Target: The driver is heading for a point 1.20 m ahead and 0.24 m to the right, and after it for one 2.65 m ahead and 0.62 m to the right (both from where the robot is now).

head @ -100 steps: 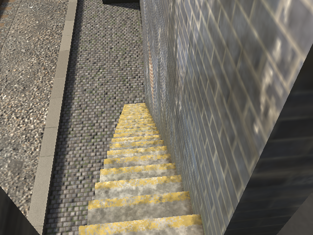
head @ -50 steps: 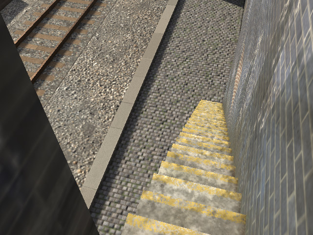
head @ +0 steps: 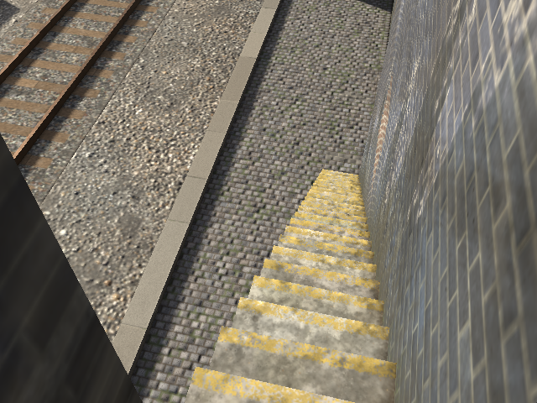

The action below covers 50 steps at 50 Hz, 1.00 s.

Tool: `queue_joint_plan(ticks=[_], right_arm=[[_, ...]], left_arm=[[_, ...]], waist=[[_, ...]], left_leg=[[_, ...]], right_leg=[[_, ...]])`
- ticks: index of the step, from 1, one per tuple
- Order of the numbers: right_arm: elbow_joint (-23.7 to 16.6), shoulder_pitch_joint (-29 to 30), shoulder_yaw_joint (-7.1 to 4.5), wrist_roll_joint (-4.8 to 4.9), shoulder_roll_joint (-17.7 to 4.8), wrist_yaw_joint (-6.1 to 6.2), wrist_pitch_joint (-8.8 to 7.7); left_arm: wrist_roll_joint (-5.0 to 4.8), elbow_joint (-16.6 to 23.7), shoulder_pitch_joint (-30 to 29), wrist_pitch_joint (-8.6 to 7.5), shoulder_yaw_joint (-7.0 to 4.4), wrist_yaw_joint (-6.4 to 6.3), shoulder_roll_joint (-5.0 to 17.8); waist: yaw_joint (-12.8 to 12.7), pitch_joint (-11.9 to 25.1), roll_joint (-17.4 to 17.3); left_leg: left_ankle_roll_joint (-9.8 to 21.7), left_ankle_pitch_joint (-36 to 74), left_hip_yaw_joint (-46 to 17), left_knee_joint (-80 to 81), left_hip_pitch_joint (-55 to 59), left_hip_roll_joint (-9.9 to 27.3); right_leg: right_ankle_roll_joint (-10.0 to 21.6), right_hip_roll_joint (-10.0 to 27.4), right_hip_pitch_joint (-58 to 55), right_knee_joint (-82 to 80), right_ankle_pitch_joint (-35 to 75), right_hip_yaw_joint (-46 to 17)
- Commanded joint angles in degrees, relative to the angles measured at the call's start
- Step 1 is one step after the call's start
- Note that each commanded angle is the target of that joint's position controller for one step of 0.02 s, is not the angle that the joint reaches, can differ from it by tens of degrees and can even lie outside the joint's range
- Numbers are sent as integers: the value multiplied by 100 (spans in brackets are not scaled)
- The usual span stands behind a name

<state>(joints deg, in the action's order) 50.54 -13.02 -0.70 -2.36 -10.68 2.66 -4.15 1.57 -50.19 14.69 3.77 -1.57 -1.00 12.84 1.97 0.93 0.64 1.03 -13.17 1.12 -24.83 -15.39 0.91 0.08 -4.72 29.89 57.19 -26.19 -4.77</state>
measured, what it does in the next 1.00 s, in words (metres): walks ahead: right foot, then left foot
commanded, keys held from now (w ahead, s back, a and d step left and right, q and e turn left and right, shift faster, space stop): w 1.00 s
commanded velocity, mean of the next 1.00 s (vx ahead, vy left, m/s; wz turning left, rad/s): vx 0.41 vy -0.03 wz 0.00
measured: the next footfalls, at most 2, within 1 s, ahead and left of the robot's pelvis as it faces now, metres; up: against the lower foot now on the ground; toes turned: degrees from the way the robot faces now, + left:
right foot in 0.18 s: +0.05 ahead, -0.12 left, +0.00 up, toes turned -2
left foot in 0.62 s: +0.27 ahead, +0.12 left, +0.00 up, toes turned +3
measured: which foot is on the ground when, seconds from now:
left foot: down 0.00-0.16, up 0.18-0.60, down 0.62-1.00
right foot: up 0.00-0.16, down 0.18-0.62, up 0.64-1.00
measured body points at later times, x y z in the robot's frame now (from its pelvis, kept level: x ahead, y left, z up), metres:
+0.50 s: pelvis +0.09 -0.01 +0.00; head +0.11 -0.02 +0.45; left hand +0.01 +0.24 -0.13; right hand +0.29 -0.23 -0.10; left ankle +0.25 +0.13 -0.69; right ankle +0.01 -0.12 -0.74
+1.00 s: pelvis +0.27 +0.04 -0.02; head +0.27 +0.08 +0.43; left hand +0.32 +0.27 -0.19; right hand +0.27 -0.21 -0.13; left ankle +0.24 +0.12 -0.74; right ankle +0.33 -0.16 -0.61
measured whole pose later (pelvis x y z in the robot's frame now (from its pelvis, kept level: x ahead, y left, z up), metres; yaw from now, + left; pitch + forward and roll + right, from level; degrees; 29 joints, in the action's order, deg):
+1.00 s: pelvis +0.27 +0.04 -0.02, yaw +1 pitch +1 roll -2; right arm 51.8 -23.4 -0.3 1.1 -9.8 1.0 -3.4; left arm -1.2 -51.8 15.6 6.4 -3.0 -2.7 11.7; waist 1.3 0.7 4.5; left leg 3.7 -22.2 2.4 -37.2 -15.4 -0.4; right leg -1.0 -5.6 44.5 79.5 -9.0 -13.2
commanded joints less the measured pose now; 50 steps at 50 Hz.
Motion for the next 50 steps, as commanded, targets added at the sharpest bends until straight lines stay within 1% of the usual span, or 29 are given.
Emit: queue_joint_plan(ticks=[1, 4, 7, 8, 9, 10, 11, 13, 15, 24, 25, 26, 28, 29, 30, 31, 32, 33, 35, 37, 38, 39, 40, 41, 42, 43, 44, 49, 50], right_arm=[[-227, 409, -425, 230, -1379, 46, 202], [-343, 444, -384, 181, -1021, 42, 422], [-90, -62, -557, 119, -1167, 17, 446], [-161, 96, -508, 48, -894, 6, 433], [-442, 513, -324, 31, -181, -43, 361], [-779, 618, -276, 77, -163, -127, 266], [-1001, 1127, -331, 27, -589, -147, 252], [-919, 835, -410, 25, -799, -228, 222], [-807, 466, -424, -32, -755, -318, 334], [-1400, 917, -310, 79, -490, -514, 582], [-1302, 1225, -1, 66, -4, -588, 248], [-1429, 894, -336, -46, -614, -520, 409], [-1528, 972, -354, -57, -605, -469, 452], [-1399, 1199, -65, 91, -98, -473, 146], [-1031, -36, -285, 231, -570, -435, -71], [-211, -1861, -509, 11, -1172, -314, -169], [-585, -2434, -629, 73, -1668, -303, 86], [-339, -2205, -761, 268, -1809, -301, 304], [-664, -997, -583, 160, -906, -330, 468], [-617, -485, -357, 71, -444, -282, 436], [-858, 150, -116, 55, 58, -504, 10], [-765, -135, -118, 87, 109, -535, -76], [-617, -436, -141, -111, -47, -550, -119], [-537, -907, -250, -254, -756, -563, -265], [-764, -709, -304, -342, -1297, -492, -547], [-1003, -156, -289, -348, -1303, -351, -506], [-260, -1069, -217, 404, -1014, -193, -207], [-97, -1100, -206, 323, -943, -41, 3], [-248, -751, -258, 529, -1054, -202, 101]], left_arm=[[-85, 522, 562, -229, -204, 63, 610], [-55, 814, -208, -122, -98, 181, 173], [-49, 529, 683, -293, -59, -52, 70], [-55, 311, 1344, -401, -114, -113, 215], [39, 313, 1921, -530, -195, -170, 715], [-12, 350, 2028, -535, -391, -147, 1518], [14, 334, 1806, -547, -442, -115, 1415], [13, 563, 986, -618, -303, -68, 855], [-53, 529, 911, -707, -253, -95, 649], [-199, 3, 1629, -792, -281, -122, 527], [633, 144, 924, -1071, -32, 313, 188], [-92, 257, 1137, -884, -395, 16, 921], [-145, 139, 1463, -707, -331, -141, 771], [483, -147, 1490, -980, -7, 187, 442], [502, 31, 982, -1083, -125, 259, 876], [614, -245, 1313, -1167, -31, 364, 572], [-164, 19, 2142, -923, -176, 160, 33], [-299, -210, 2497, -812, -257, 144, 247], [-81, 77, 1543, -614, -317, 56, 348], [-68, 5, 1423, -219, -327, -61, 290], [576, 560, 93, -676, 118, 240, -272], [636, 328, 367, -783, 131, 340, -382], [521, 209, 622, -847, 174, 387, -422], [14, 343, 172, -608, -82, 100, 384], [-168, 588, 48, -382, 1, 74, 620], [-148, 560, 310, -512, 48, 132, 686], [-307, -367, 1926, -104, -200, -92, 294], [-45, -387, 1266, 466, -463, -288, 539], [-915, 2, 465, 395, -331, -240, 722]], waist=[[-814, 612, -472], [-328, -253, -1292], [-487, -302, -523], [-765, -244, 27], [-1036, -288, 1517], [-953, -644, 1754], [-969, -950, 998], [-453, -614, 334], [-284, -369, 477], [-306, -804, 631], [-292, -451, 159], [-193, -726, 623], [-336, -647, 588], [-185, 27, 120], [438, 355, -150], [862, 1026, -1105], [520, 1201, -692], [386, 920, -1142], [82, 159, -456], [-288, -39, -846], [-174, -413, -944], [-61, 151, -412], [-41, 165, -283], [192, 74, -178], [55, 457, -257], [-232, 1342, -475], [-965, 1006, 514], [-511, -50, -573], [43, -550, -1273]], left_leg=[[650, -1513, -1000, 1178, -129, 994], [742, -1834, -764, 1270, -663, 703], [921, -2102, -922, 131, -832, 748], [781, -2233, -755, -848, -1555, 414], [437, -1992, -80, -3033, -2699, -246], [407, -1829, -677, -3564, -4004, -490], [378, -1472, -1097, -3984, -4424, -152], [151, -655, -961, -3860, -3825, 103], [-103, -10, -619, -3791, -3179, 196], [-149, 1575, -223, -1847, -1799, 135], [34, 1508, -273, -1927, -1217, 317], [86, 1084, 19, -1606, -1477, 85], [221, 388, -33, -1258, -1460, 100], [116, 214, -155, -1256, -542, 219], [215, 424, 235, -1105, 564, -205], [505, 1072, -301, -1085, 2632, 150], [1167, 1254, -3103, -574, 3275, 1860], [1936, 371, -4350, 421, 2791, 2006], [1703, -266, -3213, 659, 1212, 1794], [1419, -148, -2262, 1049, -73, 1470], [1243, -1367, -2397, 492, -607, 1076], [1159, -1232, -2037, 273, -388, 972], [1152, -851, -1822, -33, -541, 901], [705, 2282, -2199, -472, -273, 1298], [455, 6588, -1827, -1092, -116, 1453], [745, 6566, -1403, -948, -81, 1347], [1354, 6669, -1490, -396, -542, 2010], [955, 5207, -781, -712, 222, 1378], [804, 4756, -779, -687, 1070, 1419]], right_leg=[[9, 553, -311, 315, 642, 382], [-174, 418, -789, -1332, 512, 931], [-56, 214, -1999, -2846, 835, 1343], [-23, 338, -2855, -3034, 581, 943], [226, 1930, -3246, -4100, -997, -1459], [994, 2756, -3155, -4726, -1649, -3241], [1441, 2908, -2944, -4765, -2089, -3598], [1187, 2309, -2688, -4528, -1247, -2491], [1070, 1893, -2387, -4694, -362, -1683], [828, 1478, -2021, -4982, 1964, -6], [1185, 1547, -761, -4996, 1719, 162], [1016, 1626, -2037, -4894, 2174, 92], [885, 1672, -2530, -4273, 3086, 88], [1100, 1944, -1637, -3889, 3185, -60], [1014, 1482, -1485, -2668, 3608, 306], [526, 734, -123, -375, 2066, 643], [370, -2, 854, 1489, -1115, 366], [304, -97, 1744, 2350, -652, -433], [251, 480, 1415, 2236, 298, -420], [135, 677, 253, 1202, 261, -558], [138, 590, 1924, 2907, 1051, -468], [226, 424, 2169, 2623, 1460, -723], [227, 326, 2493, 2645, 1797, -797], [-297, 127, 3288, 3081, 1610, -969], [-947, -110, 3168, 3068, 998, -1026], [-993, -7, 2573, 3651, 1165, -843], [-512, 187, 276, 2566, 1256, -1100], [24, 38, 1178, 2264, 1841, -880], [-173, -233, 2378, 2823, 1682, -1062]])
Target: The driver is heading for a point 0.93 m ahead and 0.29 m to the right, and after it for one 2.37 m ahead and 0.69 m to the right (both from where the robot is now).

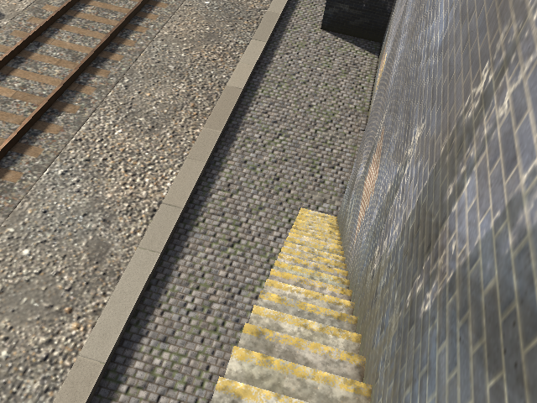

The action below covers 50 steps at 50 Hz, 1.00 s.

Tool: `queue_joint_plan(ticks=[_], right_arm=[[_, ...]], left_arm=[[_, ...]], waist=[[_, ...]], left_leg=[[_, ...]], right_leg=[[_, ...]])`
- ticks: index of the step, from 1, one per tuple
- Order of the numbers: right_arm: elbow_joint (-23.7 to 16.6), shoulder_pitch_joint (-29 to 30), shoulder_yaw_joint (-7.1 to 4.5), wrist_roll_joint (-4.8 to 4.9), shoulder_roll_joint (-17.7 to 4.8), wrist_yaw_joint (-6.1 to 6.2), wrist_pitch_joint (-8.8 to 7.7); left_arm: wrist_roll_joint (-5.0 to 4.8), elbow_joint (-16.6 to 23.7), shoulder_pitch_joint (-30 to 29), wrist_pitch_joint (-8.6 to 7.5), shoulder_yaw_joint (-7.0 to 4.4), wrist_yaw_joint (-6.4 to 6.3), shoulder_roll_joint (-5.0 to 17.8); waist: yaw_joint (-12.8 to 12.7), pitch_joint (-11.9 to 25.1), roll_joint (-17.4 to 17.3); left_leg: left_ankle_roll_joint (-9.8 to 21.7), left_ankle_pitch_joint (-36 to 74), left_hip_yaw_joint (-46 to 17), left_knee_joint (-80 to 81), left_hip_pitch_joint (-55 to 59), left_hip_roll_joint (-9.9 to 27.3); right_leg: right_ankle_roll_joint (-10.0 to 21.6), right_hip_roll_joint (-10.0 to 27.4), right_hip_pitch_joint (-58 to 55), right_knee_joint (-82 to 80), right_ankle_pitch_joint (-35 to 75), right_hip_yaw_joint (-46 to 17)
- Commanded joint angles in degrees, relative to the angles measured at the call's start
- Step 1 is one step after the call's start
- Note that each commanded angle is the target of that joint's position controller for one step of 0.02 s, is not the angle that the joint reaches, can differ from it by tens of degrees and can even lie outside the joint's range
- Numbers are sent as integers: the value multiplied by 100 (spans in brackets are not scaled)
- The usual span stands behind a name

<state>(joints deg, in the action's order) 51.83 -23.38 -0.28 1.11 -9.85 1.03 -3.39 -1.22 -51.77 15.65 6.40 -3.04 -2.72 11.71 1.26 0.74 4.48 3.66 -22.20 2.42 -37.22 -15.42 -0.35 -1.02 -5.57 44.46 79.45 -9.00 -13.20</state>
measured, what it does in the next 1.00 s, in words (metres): goes down: right foot, then right foot 0.21 m lower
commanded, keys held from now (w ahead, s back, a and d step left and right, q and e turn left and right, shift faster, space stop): w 1.00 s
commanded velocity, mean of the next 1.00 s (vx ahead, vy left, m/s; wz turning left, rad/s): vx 0.00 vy -0.01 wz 0.00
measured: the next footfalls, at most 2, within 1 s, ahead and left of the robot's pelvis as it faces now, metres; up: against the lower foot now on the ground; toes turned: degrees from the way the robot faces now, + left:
right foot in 0.26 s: +0.08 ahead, -0.25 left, -0.02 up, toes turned -1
right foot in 0.46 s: +0.15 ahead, -0.25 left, -0.21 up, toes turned +3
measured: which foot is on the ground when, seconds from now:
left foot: down 0.00-0.44, up 0.46-0.72, down 0.74-1.00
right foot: up 0.00-0.24, down 0.26-0.32, up 0.34-0.44, down 0.46-0.78, up 0.80-0.96, down 0.98-1.00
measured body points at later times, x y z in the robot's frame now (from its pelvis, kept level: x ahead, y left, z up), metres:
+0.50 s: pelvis +0.08 -0.11 -0.15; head +0.06 -0.15 +0.30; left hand -0.01 +0.14 -0.28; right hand +0.07 -0.33 -0.32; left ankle -0.02 +0.05 -0.69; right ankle +0.11 -0.24 -0.90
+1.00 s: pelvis +0.00 -0.05 -0.10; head +0.00 -0.04 +0.35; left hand +0.02 +0.23 -0.24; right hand -0.03 -0.28 -0.25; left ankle -0.03 +0.01 -0.73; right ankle +0.11 -0.22 -0.80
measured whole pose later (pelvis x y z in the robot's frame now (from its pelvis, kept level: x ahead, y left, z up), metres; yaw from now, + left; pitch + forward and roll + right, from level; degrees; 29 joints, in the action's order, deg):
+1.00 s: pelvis +0.00 -0.05 -0.10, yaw +2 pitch +2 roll +0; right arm 56.7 -22.6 2.0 -2.2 -9.6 1.7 2.7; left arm -0.6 -51.9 21.0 6.1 -5.9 -1.0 16.1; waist 4.9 2.9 1.0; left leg 7.2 -41.3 3.1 -73.3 -34.1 -5.2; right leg 2.8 -5.9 30.8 43.5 -16.1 -18.5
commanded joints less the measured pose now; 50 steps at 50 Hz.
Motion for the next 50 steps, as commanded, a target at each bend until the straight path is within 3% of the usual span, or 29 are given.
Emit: queue_joint_plan(ticks=[1, 4, 5, 9, 10, 13, 14, 15, 16, 17, 18, 19, 21, 22, 23, 24, 25, 26, 27, 32, 33, 37, 38, 40, 42, 43, 44, 45, 50], right_arm=[[-8, -613, -218, -65, -1052, 12, -149], [434, -742, -44, -80, -700, 82, -184], [177, 289, 12, -845, -529, -52, -270], [750, -470, 254, -406, -317, -64, -365], [788, -1305, -13, -112, -1029, -122, -328], [658, -61, -158, -266, -1294, -186, -247], [551, 298, -105, -237, -1104, -211, -146], [153, 605, 19, -212, -647, -188, -36], [277, 647, 77, -184, -576, -150, 15], [450, 445, 67, -48, -657, -94, 29], [851, 384, 37, 51, -993, -27, -44], [918, 109, -25, -25, -1072, 33, -24], [1087, 110, -63, -157, -945, 143, 305], [1006, 206, -124, -251, -870, 64, 461], [973, -63, -173, -210, -618, 66, 593], [856, -716, -276, 135, -493, 39, 632], [809, -1083, -231, 223, -227, 52, 667], [701, -933, -163, 79, -219, 15, 603], [632, -116, -203, -111, -544, -77, 644], [282, 630, -46, -343, -273, -90, 825], [180, 228, 30, -268, -83, -83, 785], [-353, 1101, 174, -90, -403, -119, 837], [-341, 836, 237, -49, -347, -185, 819], [-238, 139, 277, -535, -617, -149, 822], [592, -657, -28, -192, -726, 159, 597], [620, -642, -59, -233, -807, 240, 528], [616, -74, -56, -257, -707, 238, 599], [237, 215, 163, -442, -429, 73, 657], [114, 553, 211, -300, -353, 73, 385]], left_arm=[[265, -10, 475, 89, -317, -119, 741], [302, 191, 266, -131, -274, -74, 661], [705, 549, -7, -464, 183, 427, -332], [656, 376, 272, -696, 223, 809, -43], [268, 224, 185, -551, -158, 189, 575], [128, -250, 1141, -598, -203, -8, 708], [95, -348, 1402, -694, -211, 18, 677], [-216, -407, 1210, -702, -234, -189, 899], [-253, -654, 1392, -700, -213, -143, 938], [-144, -727, 1138, -687, -159, 5, 829], [75, -927, 1308, -584, -67, 262, 192], [-102, -892, 1422, -524, -36, 224, 126], [-90, -1153, 2227, -512, -44, 155, 349], [58, -1478, 3037, -599, -28, 235, 466], [91, -1503, 3351, -706, 73, 286, 806], [214, -1445, 2900, -799, 152, 344, 1202], [142, -1433, 2782, -859, 120, 371, 1442], [-196, -1216, 1838, -854, -45, 275, 1735], [-100, -942, 1446, -741, 87, 211, 1308], [91, -885, 1649, -560, 262, 44, 1197], [10, -818, 1408, -569, 58, -60, 1685], [129, -736, 1788, -183, 80, -22, 1348], [57, -831, 2045, -115, 21, 71, 1371], [146, -343, 1335, -212, -88, 35, 1247], [-65, -48, 1406, -220, -421, 59, 1673], [-166, -34, 897, -150, -481, 152, 1663], [-156, 122, 740, -102, -455, 247, 1400], [-30, -2, 582, -185, -208, 220, 270], [130, 470, 522, -77, -361, 63, 560]], waist=[[-89, -200, -1099], [37, -250, -1635], [-50, -726, -1621], [192, 303, -1050], [536, 445, -1306], [-165, 486, -1927], [-361, 395, -1635], [-432, -25, -154], [-447, -434, 929], [-310, -876, 978], [-668, -605, 359], [-520, -868, -147], [-639, -551, -670], [-975, -385, 69], [-737, -154, 532], [9, -83, 462], [141, 100, 585], [254, 225, 1328], [-32, 28, 677], [-243, -190, 131], [-116, -28, 898], [-649, -1035, 1462], [-374, -1673, 815], [558, -1257, -2004], [445, -1899, -1073], [748, -1760, -922], [420, -1308, -1053], [621, -66, -1499], [-58, -383, -657]], left_leg=[[760, 6017, -1136, 628, 989, 1719], [870, 5082, -876, 597, 1008, 1531], [256, 3657, -640, -420, 267, 1396], [-20, 3268, -1120, -1674, -133, 1408], [815, 5110, -1401, -500, 60, 1487], [383, 3659, -1002, -1416, -591, 1434], [70, 2787, -530, -1853, -1069, 1141], [-586, 1035, 722, -2270, -1449, 359], [-796, -1332, 1095, -2512, -1411, -81], [-760, -2251, 996, -1897, -1149, -150], [-252, -1853, 375, -1655, -1643, 91], [78, -639, -102, -1684, -1388, 488], [124, -491, -17, -3088, -1383, 338], [70, -2975, 87, -4732, -1929, -78], [-130, -4199, 127, -6381, -2389, -413], [-307, -4089, -257, -7096, -2562, -644], [-304, -3474, -698, -7659, -3059, -516], [-436, -2846, -456, -8071, -3461, -201], [-354, -2536, -381, -7940, -3306, -108], [-244, -2649, -185, -9194, -2813, -335], [-425, -2739, -436, -8920, -2565, -111], [204, -5212, 498, -4165, -1499, -589], [630, -4283, 95, -3231, -1123, -702], [1656, -3034, -4193, -664, -1015, 1002], [2119, -1870, -5176, -444, -1352, 1000], [1902, -2033, -4833, -407, -1752, 914], [1782, -2421, -4265, -650, -1998, 794], [1379, -2955, -2873, -1083, -2096, 231], [1290, -1162, -3470, -365, -2296, 937]], right_leg=[[26, 71, 560, 497, -205, -387], [-83, 309, 52, -304, -181, -137], [-258, 655, 1157, -123, 1099, 81], [-614, 1277, 614, -1487, 1633, 601], [-274, 618, -319, -1827, 578, 931], [-70, 827, -1615, -3208, 390, 873], [-97, 819, -2216, -4001, 633, 1107], [-347, 568, -2294, -5200, 2648, 1236], [-472, 889, -2314, -6416, 3905, 409], [-535, 991, -2192, -6913, 4258, 173], [-829, 220, -4085, -6171, 4067, 2070], [-794, 669, -3898, -7020, 4239, 1777], [-682, 1111, -4906, -7453, 4521, 1499], [-860, 1302, -5569, -7204, 4979, 1508], [-1185, 1502, -5691, -5905, 7276, 1171], [-898, 2242, -5329, -4949, 9893, 267], [-1, 2912, -5283, -4703, 8979, -403], [1155, 3244, -4530, -5324, 5176, -993], [994, 2777, -3883, -5998, 2223, -673], [1406, 2164, -2471, -5779, 2759, -136], [1828, 2725, -2256, -6139, 2093, -650], [978, 1995, -1643, -7207, -487, 213], [673, 1857, -810, -7124, -861, 313], [67, 1052, 12, -5666, -2696, 369], [800, 724, 399, -5714, -3067, -737], [1003, 658, 165, -5513, -1870, -710], [1047, 486, -312, -5249, -835, -688], [643, 239, -1584, -4342, -127, -589], [124, 112, -975, -2685, -302, -663]])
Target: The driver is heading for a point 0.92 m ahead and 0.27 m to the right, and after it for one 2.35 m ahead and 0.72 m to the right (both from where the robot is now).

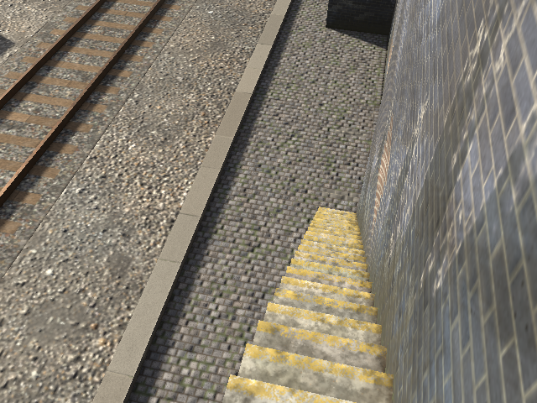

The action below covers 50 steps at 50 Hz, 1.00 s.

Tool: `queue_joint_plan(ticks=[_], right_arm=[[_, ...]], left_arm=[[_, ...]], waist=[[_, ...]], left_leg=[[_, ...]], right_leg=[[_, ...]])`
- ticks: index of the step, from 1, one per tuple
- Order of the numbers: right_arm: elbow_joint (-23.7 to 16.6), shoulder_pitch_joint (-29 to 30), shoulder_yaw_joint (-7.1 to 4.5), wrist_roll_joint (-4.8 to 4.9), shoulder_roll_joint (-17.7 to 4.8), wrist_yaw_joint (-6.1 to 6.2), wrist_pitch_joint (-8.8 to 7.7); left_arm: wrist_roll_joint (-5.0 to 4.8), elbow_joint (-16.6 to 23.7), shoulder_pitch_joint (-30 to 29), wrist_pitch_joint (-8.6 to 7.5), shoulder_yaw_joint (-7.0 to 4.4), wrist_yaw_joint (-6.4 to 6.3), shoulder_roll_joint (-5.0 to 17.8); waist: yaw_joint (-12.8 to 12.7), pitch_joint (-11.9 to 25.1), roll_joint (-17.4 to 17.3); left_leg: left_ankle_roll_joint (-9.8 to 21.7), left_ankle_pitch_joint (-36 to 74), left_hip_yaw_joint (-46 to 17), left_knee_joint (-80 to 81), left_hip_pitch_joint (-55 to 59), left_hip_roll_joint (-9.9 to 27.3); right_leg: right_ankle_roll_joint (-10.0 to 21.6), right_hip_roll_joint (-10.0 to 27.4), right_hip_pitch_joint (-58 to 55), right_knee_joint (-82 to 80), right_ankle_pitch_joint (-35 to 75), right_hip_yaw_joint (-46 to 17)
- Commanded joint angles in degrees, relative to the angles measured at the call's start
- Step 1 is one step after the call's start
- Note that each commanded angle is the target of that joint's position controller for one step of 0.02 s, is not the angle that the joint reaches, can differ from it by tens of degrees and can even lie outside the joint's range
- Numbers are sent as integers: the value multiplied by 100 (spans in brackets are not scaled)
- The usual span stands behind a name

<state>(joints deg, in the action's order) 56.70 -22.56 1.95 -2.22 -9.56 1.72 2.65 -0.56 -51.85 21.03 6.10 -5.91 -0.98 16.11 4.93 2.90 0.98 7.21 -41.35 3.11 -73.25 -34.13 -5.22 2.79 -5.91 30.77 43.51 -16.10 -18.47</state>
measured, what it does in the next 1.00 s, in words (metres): goes down: right foot 0.21 m lower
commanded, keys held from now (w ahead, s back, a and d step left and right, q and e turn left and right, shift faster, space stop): w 1.00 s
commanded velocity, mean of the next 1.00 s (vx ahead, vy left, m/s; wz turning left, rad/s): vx -0.01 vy -0.01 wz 0.00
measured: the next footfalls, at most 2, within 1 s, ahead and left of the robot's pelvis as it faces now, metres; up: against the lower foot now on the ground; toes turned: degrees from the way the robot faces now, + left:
right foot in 0.42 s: +0.15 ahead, -0.16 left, -0.16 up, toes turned +3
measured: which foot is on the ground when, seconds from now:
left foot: down 0.00-1.00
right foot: down 0.00-0.26, up 0.28-0.40, down 0.42-1.00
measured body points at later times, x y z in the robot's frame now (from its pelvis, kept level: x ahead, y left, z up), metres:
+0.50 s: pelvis +0.04 -0.05 -0.06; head +0.04 -0.08 +0.39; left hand +0.06 +0.21 -0.19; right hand +0.02 -0.27 -0.23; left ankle -0.02 +0.06 -0.62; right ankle +0.11 -0.16 -0.82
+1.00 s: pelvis +0.00 -0.07 -0.07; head +0.03 -0.10 +0.37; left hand -0.07 +0.21 -0.19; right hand +0.07 -0.28 -0.24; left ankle -0.03 +0.04 -0.63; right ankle +0.11 -0.17 -0.83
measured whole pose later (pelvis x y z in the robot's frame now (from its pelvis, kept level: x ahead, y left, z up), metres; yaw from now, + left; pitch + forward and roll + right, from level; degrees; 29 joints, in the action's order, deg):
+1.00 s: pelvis +0.00 -0.07 -0.07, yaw +3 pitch -2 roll +6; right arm 51.1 -12.2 0.9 3.9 -10.1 2.6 5.3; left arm -1.2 -53.7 27.8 2.3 -6.0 1.3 13.6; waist 1.8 -5.1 1.1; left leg 4.8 -51.6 5.4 -91.1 -37.9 -6.2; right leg 1.2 6.3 14.5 14.3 -5.7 0.4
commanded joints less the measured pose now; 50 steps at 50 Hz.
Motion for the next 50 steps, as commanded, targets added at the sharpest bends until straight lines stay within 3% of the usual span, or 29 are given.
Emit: queue_joint_plan(ticks=[1, 7, 14, 15, 17, 18, 19, 20, 21, 23, 24, 25, 26, 27, 28, 29, 30, 31, 33, 34, 35, 36, 38, 40, 41, 42, 44, 47, 50], right_arm=[[-319, 429, -39, -16, -501, -5, -311], [-281, 75, -6, 95, -508, -52, -454], [-203, -319, 50, 39, -460, 26, -247], [-76, -230, 57, 56, -445, -14, -211], [42, -360, 26, 65, -514, -58, -123], [192, -312, 176, 775, -67, 70, -172], [267, -307, 173, 676, -216, 168, -165], [383, -116, 119, 536, -404, 195, -138], [237, -396, -14, -61, -899, -120, -113], [117, -229, -95, 21, -682, -201, -24], [77, -326, -86, 142, -445, -201, -79], [177, -687, -185, 174, -518, -229, -58], [151, -704, -273, 114, -613, -237, 4], [185, -614, -327, -59, -654, -288, 79], [-302, 560, -29, 1144, 102, -69, 67], [-223, -466, -292, 11, -688, -224, 124], [-120, -579, -428, -153, -900, -260, 155], [-440, -53, -423, -58, -922, -263, 150], [-490, 61, -319, 143, -635, -283, 238], [-486, 384, 20, 1040, 145, -23, 78], [-495, 99, -181, 45, -610, -233, 187], [-500, 45, -180, -81, -582, -293, 224], [-593, -45, -143, -22, -610, -274, 250], [-761, 276, -116, 103, -645, -294, 230], [-710, 582, -60, 812, -260, -51, 94], [-748, 319, -59, 692, -229, 74, 31], [-694, 552, -137, 532, -464, 146, 43], [-810, 984, -172, 607, -412, 153, 244], [-760, 563, -148, 651, -260, 56, 245]], left_arm=[[62, 410, 235, -27, -44, -117, 31], [29, 502, 61, -17, 54, -27, -84], [-66, 477, -394, -233, 211, 133, -221], [-167, 411, -330, -310, 207, 124, -163], [-147, 229, -41, -403, 205, 115, -158], [-300, 389, 107, -411, -88, 253, 483], [-240, 356, 171, -391, -83, 292, 417], [-199, 330, 554, -413, -52, 303, 261], [-41, -124, 764, -442, 205, 154, -283], [-1, -433, 1593, -471, 200, 72, -41], [-43, -487, 1518, -503, 179, 105, 334], [-84, -650, 1485, -498, 219, 98, 405], [-84, -639, 1392, -504, 264, 85, 441], [-103, -618, 1416, -515, 303, 171, 483], [-443, -202, 1179, -537, -21, 363, 993], [-193, -467, 895, -515, 200, 111, 864], [-123, -500, 1127, -571, 221, 69, 691], [-69, -344, 796, -504, 245, 47, 742], [-32, -256, 644, -393, 271, -16, 720], [-366, -128, 1031, -300, -156, 28, 1315], [42, -369, 862, -292, 180, -32, 730], [95, -444, 1054, -350, 245, -24, 405], [50, -398, 1108, -497, 231, -3, 343], [-54, -419, 1241, -545, 230, -4, 290], [-131, -395, 1508, -390, 22, 148, 487], [77, -410, 1644, -321, -48, 219, 415], [142, -301, 1686, -320, -95, 326, 258], [-3, -151, 1655, -398, -101, 279, 141], [-151, -111, 1440, -375, -256, 143, 714]], waist=[[-567, -442, -422], [-473, -444, -705], [64, -660, -682], [115, -790, -923], [203, -704, -585], [103, -1380, 9], [171, -1393, 356], [-23, -1176, 216], [-5, -276, -339], [-476, 51, 503], [-564, -216, 965], [-421, -43, 1548], [-406, -124, 1665], [-250, -288, 792], [-599, -1703, 541], [-168, -197, 1385], [-262, -82, 1204], [-211, -294, 965], [-215, -913, 1231], [-581, -2505, 729], [-77, -1254, 468], [-104, -787, 313], [22, -280, -141], [-105, -202, -87], [-344, -1664, -130], [-263, -1413, 57], [-372, -935, -213], [-443, -400, -123], [-152, -758, 754]], left_leg=[[908, 1481, -3214, 3089, -491, 1444], [653, 2027, -2233, 2954, -428, 1196], [831, 2216, -1843, 2540, 26, 1009], [704, 2236, -1532, 2345, 176, 741], [687, 2146, -1343, 1803, 202, 560], [940, 2117, -1581, 2017, -148, 840], [1003, 2182, -1885, 1791, -382, 873], [1042, 2428, -1937, 1430, -474, 912], [747, 1010, -1160, 960, -524, 497], [559, -1145, -784, -208, -967, 115], [252, -1218, 162, -1103, -915, -217], [276, -1304, 464, -2242, -562, -251], [354, -1290, 538, -2997, -422, -268], [448, -1289, 291, -3757, -617, -214], [401, -784, -111, -1597, -1085, 403], [261, -830, 469, -3347, -379, -129], [137, -805, 301, -4170, -521, -80], [137, -1481, 216, -2781, -621, -53], [409, -1801, 259, -761, 270, -166], [448, -947, -532, 453, -33, 168], [758, -984, -508, 173, 332, -96], [874, -631, -871, 240, 605, 103], [914, -90, -1264, 618, 857, 327], [856, -643, -1615, 930, 306, 484], [982, -629, -2291, 971, -650, 892], [985, -273, -2365, 1107, -797, 918], [936, -298, -2077, 794, -769, 869], [696, -571, -1172, -11, -665, 582], [335, -621, 187, -1187, -138, 48]], right_leg=[[-320, 134, -36, 794, 725, 65], [-355, 318, -716, -52, 1769, 639], [-520, 812, -1367, -2416, 2893, 1102], [-580, 923, -1481, -2910, 3014, 1282], [-663, 1101, -2088, -3684, 3756, 1648], [-558, 1044, -1922, -3745, 3624, 1678], [-426, 1201, -2309, -4003, 3162, 1589], [-347, 1173, -2748, -3854, 2931, 1684], [-551, 1212, -3600, -3718, 3332, 1844], [-798, 1364, -4256, -3062, 3433, 1782], [-659, 1604, -3559, -2982, 3854, 1842], [-533, 1620, -2997, -2883, 3132, 1645], [-327, 1658, -2347, -2965, 2580, 1472], [-267, 1860, -2082, -2685, 1849, 935], [43, 1877, -1590, -3348, 1031, 1246], [392, 2439, -1681, -3317, 655, 43], [604, 2441, -1809, -3330, 353, -86], [238, 2103, -1802, -3437, -315, 275], [-119, 1851, -758, -3881, -858, 828], [217, 1813, -16, -4331, -2211, 765], [-500, 1492, -516, -3923, -937, 1188], [-682, 1388, -854, -3613, -105, 1339], [-902, 1277, -1207, -3691, 791, 1541], [-916, 1381, -1771, -3682, 1130, 1523], [-373, 1361, -1414, -3244, -359, 1681], [-25, 1412, -1701, -3182, -281, 1580], [234, 1321, -1998, -2998, 267, 1699], [100, 1263, -2331, -2866, 295, 1909], [-162, 1590, -1217, -3891, -1507, 1589]])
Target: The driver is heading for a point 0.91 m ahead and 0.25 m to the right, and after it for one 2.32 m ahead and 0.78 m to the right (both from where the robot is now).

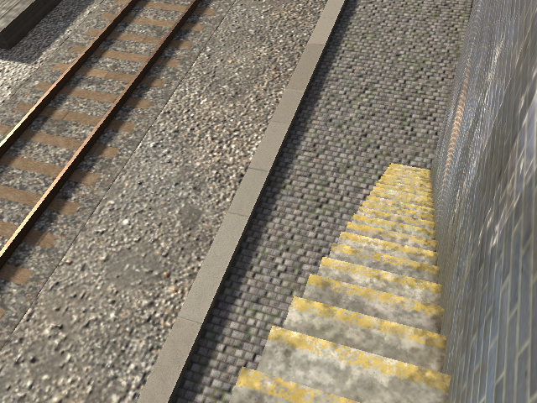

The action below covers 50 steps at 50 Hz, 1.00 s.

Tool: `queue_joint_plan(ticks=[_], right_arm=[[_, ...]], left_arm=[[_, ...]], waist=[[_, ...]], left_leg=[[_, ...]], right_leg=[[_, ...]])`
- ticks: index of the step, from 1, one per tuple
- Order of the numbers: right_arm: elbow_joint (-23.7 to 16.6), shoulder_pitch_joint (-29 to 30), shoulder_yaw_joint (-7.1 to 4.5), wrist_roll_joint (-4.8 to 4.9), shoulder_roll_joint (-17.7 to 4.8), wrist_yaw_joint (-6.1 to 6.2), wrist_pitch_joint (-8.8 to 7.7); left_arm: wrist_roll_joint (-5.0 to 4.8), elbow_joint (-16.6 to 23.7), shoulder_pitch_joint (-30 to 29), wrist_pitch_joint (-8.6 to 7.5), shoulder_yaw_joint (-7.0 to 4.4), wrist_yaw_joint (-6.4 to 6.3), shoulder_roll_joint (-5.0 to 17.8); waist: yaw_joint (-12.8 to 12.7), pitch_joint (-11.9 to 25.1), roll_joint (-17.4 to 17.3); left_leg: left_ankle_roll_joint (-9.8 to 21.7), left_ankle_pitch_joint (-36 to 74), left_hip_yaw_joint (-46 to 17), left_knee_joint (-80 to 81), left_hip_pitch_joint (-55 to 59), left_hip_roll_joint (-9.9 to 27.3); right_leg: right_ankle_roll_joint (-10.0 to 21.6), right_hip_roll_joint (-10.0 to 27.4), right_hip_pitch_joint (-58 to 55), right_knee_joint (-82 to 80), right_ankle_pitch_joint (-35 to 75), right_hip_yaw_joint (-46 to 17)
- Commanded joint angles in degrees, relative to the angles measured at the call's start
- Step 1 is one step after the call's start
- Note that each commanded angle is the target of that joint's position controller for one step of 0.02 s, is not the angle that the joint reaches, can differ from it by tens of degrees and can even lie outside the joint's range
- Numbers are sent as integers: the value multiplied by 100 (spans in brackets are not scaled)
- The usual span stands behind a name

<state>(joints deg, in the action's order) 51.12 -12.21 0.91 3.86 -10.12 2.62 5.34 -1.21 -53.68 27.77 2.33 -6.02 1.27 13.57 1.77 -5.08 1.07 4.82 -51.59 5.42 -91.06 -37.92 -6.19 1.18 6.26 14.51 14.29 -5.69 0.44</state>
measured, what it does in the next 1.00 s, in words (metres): steps on the spot: left foot 0.21 m higher, then right foot 0.18 m lower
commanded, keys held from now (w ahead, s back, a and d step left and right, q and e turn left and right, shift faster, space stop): w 1.00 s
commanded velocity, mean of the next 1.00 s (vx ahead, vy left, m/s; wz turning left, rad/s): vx -0.03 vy -0.01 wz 0.00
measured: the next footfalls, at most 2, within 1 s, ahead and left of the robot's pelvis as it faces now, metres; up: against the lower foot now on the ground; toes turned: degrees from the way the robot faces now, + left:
left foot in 0.36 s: -0.02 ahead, +0.06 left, +0.21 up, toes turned +0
right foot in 0.80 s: +0.13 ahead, -0.14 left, +0.03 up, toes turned +0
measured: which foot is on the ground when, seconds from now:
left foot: down 0.00-0.26, up 0.28-0.34, down 0.36-1.00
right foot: down 0.00-0.38, up 0.40-0.78, down 0.80-1.00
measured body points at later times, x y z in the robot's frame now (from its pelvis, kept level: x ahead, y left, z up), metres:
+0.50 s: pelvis -0.02 +0.00 +0.04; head +0.01 -0.03 +0.49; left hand +0.02 +0.28 -0.08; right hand -0.04 -0.21 -0.13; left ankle -0.06 +0.06 -0.56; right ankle +0.11 -0.12 -0.68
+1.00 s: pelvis +0.07 -0.04 +0.03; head +0.09 -0.06 +0.48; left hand +0.07 +0.20 -0.11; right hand -0.05 -0.24 -0.12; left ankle -0.05 +0.07 -0.54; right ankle +0.10 -0.14 -0.73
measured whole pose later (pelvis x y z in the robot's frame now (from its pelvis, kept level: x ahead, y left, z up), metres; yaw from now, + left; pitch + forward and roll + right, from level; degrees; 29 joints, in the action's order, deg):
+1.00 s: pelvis +0.07 -0.04 +0.03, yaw +0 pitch +0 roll +6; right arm 62.8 -29.0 0.9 4.1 -8.1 2.3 1.8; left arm -3.0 -60.0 19.2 1.9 -2.5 1.6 11.0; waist 4.5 -1.7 3.9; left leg 3.9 -51.3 4.1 -81.8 -24.4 -7.6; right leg 0.0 5.0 7.1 7.8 12.1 -1.6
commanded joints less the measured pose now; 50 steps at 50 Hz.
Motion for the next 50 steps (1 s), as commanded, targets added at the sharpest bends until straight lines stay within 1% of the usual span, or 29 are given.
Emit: queue_joint_plan(ticks=[1, 4, 6, 7, 10, 11, 13, 15, 17, 18, 19, 20, 21, 22, 24, 27, 28, 29, 30, 31, 32, 37, 39, 42, 43, 46, 47, 48, 50], right_arm=[[-139, -770, -59, 31, -211, -59, -65], [78, -1507, -102, -138, -386, -56, -214], [180, -1716, -253, -310, -820, 66, -267], [-108, -1194, -102, -769, -794, -89, -116], [-459, 410, -97, -631, -524, -176, -36], [-426, 796, -57, 204, -232, 17, -20], [-108, 30, 22, 214, 25, 91, -14], [100, -1172, -5, 22, 180, 92, -34], [240, -1657, -62, -99, -140, 108, -123], [246, -2618, -237, -805, -846, -225, 21], [344, -2428, -229, -922, -856, -369, 28], [239, -2102, -263, -228, -728, -68, -248], [272, -2157, -364, -383, -794, 10, -458], [338, -2030, -422, -671, -790, 119, -602], [502, -1696, -513, -800, -790, 170, -541], [255, -388, -313, -366, -297, -96, -367], [100, -223, -331, -578, -556, -215, -385], [176, -363, -327, -571, -500, -214, -324], [284, -467, -144, -73, 12, -131, -225], [300, -710, -66, -25, 55, -73, -254], [465, -1007, -175, -578, -442, -111, -330], [852, -1906, -80, -661, -514, -268, -516], [879, -1556, -48, -729, -643, -279, -445], [884, -1689, -114, -402, -604, -370, -531], [694, -1771, -36, -249, -291, -366, -545], [803, -1305, -130, -419, -495, -272, -450], [624, -1082, 209, 284, 386, -89, -385], [525, -624, 242, 125, -58, 35, -369], [714, -1132, 199, 54, -106, 112, -340]], left_arm=[[-108, 71, 689, 17, -301, -122, 1138], [-97, 281, 73, 105, -457, -180, 1464], [-9, 116, 117, 114, -399, -46, 973], [45, 392, -378, 98, -91, -58, 363], [-5, -106, 1275, 200, 65, -188, 29], [66, -121, 1685, 220, -13, 58, 249], [-65, 81, 1670, 220, -151, 4, 814], [-389, 436, 330, 216, -474, -158, 2174], [-318, 649, -460, 206, -397, -309, 1805], [94, 813, -1006, 164, -81, -334, 748], [119, 647, -745, 77, -62, -312, 727], [-159, 412, -337, 199, -276, -362, 1094], [-66, 516, -707, 251, -338, -229, 1226], [2, 678, -1243, 284, -396, -91, 1248], [280, 658, -915, 427, -362, 27, 833], [-165, 532, -773, 474, -227, 132, 450], [10, 491, -912, 285, -44, -33, -162], [16, 486, -1135, 267, -10, -73, -72], [-190, 677, -1738, 320, -71, 27, 327], [-136, 830, -1898, 340, -57, -5, 274], [-2, 600, -1505, 296, 119, -118, -72], [-25, 109, -1520, 37, 167, -235, 260], [82, -218, -928, -87, 196, -302, 378], [14, -736, 118, -145, 208, -106, 734], [-179, -701, -523, -37, 230, -57, 639], [108, -860, 124, 5, 488, -74, 347], [-501, -818, -142, 14, 191, 69, 721], [-388, -559, -24, -5, 140, 44, 762], [-86, -883, 668, -55, 127, 38, 500]], waist=[[320, -63, 873], [782, -268, 608], [805, -395, -635], [712, 514, -719], [-665, 749, 544], [-939, -768, 934], [-479, -832, 755], [489, -933, 1532], [936, -815, 1315], [1074, 1085, 1289], [865, 720, 772], [1025, -985, -994], [990, -1506, -175], [921, -1494, 698], [484, -488, 151], [-206, 738, 4], [-55, 1020, -748], [71, 830, -638], [257, 253, 89], [384, 67, -138], [338, 273, -923], [884, -53, -172], [532, 45, -78], [96, 1038, 409], [269, 1222, 763], [-249, 885, 616], [-47, -301, 343], [-477, -599, -160], [-346, 218, 183]], left_leg=[[542, 425, 157, 485, 454, 65], [554, 377, 166, 1069, 996, -143], [1055, -254, -1935, 3319, -83, 599], [1166, -892, -2283, 4012, -370, 483], [983, -1318, -1896, 2881, -2021, 604], [993, -800, -1710, 1960, -2526, 854], [630, -311, 528, -703, -1356, -241], [516, -223, 970, -1903, 274, -329], [693, -623, 286, 227, 1648, -181], [814, 154, 510, 1050, 2704, -595], [984, 397, 10, 1920, 2837, -436], [1420, -1276, -3184, 4569, 852, 817], [2133, -1249, -5788, 5567, 893, 1571], [2319, -220, -6491, 5690, 1193, 1779], [2363, 1574, -6030, 4952, 1765, 2173], [1347, 2781, -2597, 3842, 945, 1123], [991, 2120, -1681, 3961, 197, 957], [888, 1990, -1569, 4125, 47, 842], [879, 3207, -1832, 4050, 468, 897], [879, 4171, -1783, 4000, 956, 928], [705, 3506, -1591, 4075, 1147, 765], [630, 4334, -2028, 3698, 1705, 737], [619, 4375, -1780, 2701, 1655, 562], [463, 555, -1153, 1298, -179, 46], [315, -29, -848, 1467, -620, 104], [241, -241, -605, 565, -751, -43], [-5, 1402, -912, 2535, -654, 602], [69, 1729, -1245, 2732, -597, 514], [17, 1495, -1116, 1931, -139, 568]], right_leg=[[-61, 402, 723, -1116, -2922, -290], [89, 157, 1517, -989, -3822, -92], [464, -481, 925, 926, -3419, 197], [-80, -566, 204, 934, -1101, 91], [-581, -323, -2206, 949, 593, 281], [-166, -384, -1397, 1290, -738, 307], [29, 281, 5, -704, -2922, -692], [284, 1000, 2243, -2090, -4586, -1569], [564, 892, 2599, -2041, -4087, -1082], [-51, 731, 1366, -1544, -3147, -873], [-408, 171, 1953, -931, -3406, -210], [398, -604, 2454, 1191, -5125, -272], [820, -630, 3535, 1740, -4471, -1858], [1055, -812, 4216, 1641, -3602, -2593], [875, -809, 4248, 2302, -1918, -2752], [224, -1162, 1377, 2614, -510, -1454], [-222, -1027, 394, 2948, 190, -450], [-336, -928, 175, 2631, 281, -380], [-218, -767, 495, 1900, 536, -784], [-137, -776, 807, 1294, 569, -703], [-414, -700, 472, 761, 968, -321], [-420, -36, -194, -1044, 2492, -285], [-321, 299, -987, -2116, 3281, -127], [-382, 903, -3285, 109, 5989, -189], [-109, 1036, -3470, 593, 4450, -171], [-110, 994, -2871, 177, 3970, -896], [245, 1000, -1874, -117, 3543, -505], [199, 752, -1753, -334, 3996, -371], [247, 747, -2347, -245, 4819, -258]])
Keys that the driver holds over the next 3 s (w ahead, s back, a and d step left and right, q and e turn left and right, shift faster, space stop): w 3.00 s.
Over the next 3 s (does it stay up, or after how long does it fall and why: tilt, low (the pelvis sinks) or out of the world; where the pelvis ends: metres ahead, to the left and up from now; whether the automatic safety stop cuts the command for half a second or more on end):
stays up -0.29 0.10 0.18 its command is cut before an obstacle from the start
